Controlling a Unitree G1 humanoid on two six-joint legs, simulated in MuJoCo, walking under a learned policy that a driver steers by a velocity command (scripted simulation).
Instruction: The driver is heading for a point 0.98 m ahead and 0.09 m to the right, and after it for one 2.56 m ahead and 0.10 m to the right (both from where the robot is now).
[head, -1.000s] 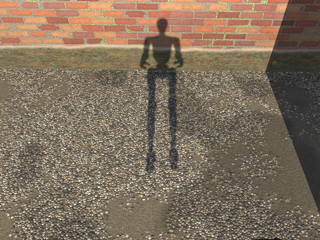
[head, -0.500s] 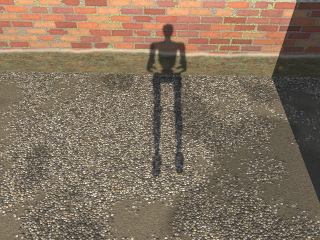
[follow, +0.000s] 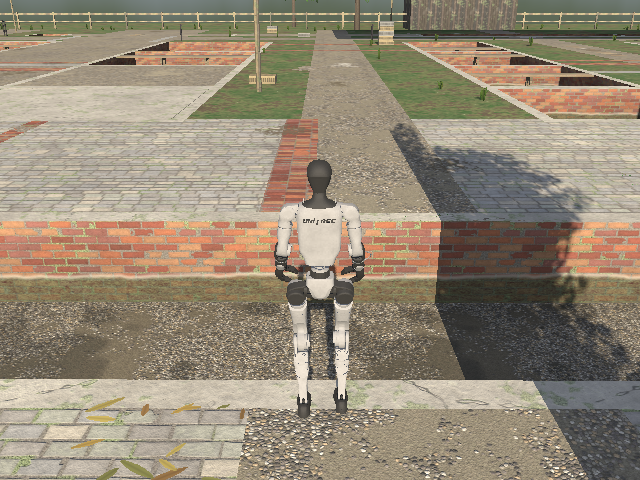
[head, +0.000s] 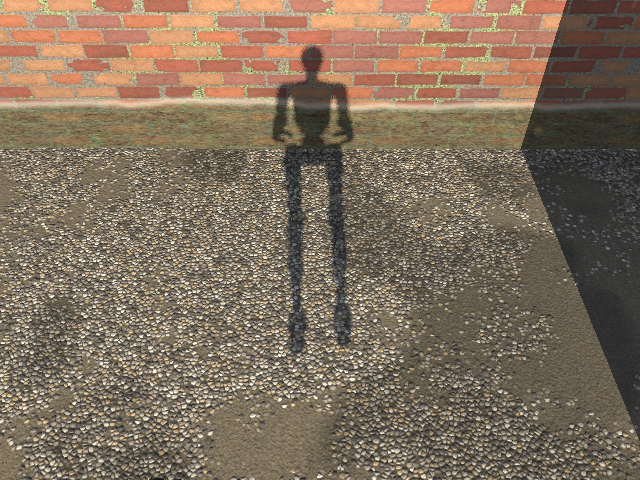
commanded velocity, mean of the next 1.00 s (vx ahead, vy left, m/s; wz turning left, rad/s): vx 0.50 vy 0.00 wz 0.00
